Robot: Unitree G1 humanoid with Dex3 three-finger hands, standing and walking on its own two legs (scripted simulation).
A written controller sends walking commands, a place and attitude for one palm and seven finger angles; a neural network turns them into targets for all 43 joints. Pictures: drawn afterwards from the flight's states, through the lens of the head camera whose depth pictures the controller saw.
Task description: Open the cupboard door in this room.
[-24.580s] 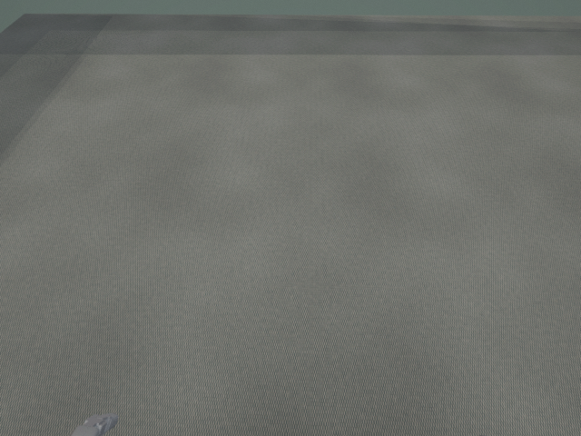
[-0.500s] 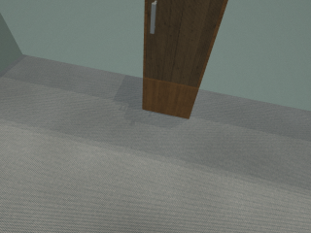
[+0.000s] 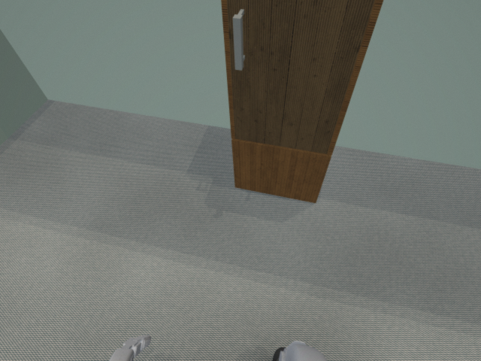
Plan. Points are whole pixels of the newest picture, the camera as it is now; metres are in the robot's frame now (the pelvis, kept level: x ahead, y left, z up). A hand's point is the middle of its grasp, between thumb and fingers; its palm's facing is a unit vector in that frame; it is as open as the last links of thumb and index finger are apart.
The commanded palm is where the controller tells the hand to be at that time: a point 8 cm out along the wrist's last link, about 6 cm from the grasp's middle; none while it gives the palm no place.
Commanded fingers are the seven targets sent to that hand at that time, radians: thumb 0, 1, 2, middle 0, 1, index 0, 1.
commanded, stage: turn to face it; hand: left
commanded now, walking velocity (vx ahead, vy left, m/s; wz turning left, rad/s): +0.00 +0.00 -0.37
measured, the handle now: (240, 40) +0.90 +0.03 +0.05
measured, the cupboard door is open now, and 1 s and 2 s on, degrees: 0 0 0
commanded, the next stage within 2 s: take the last steps up to it in 0.44 s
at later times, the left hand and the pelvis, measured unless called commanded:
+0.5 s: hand out of the picture +0.13 +0.22 -0.15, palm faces -0.07 -0.98 -0.19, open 7.3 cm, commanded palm none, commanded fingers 0.00 0.90 0.90 -0.20 -0.30 -0.20 -0.30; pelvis +0.08 +0.03 +0.02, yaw -9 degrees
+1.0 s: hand (164, 343) +0.17 +0.16 -0.14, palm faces -0.20 -0.96 -0.20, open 7.3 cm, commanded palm none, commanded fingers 0.00 0.90 0.90 -0.20 -0.30 -0.20 -0.30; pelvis +0.14 -0.01 +0.03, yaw -13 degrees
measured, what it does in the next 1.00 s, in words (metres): walks ahead: left foot, then right foot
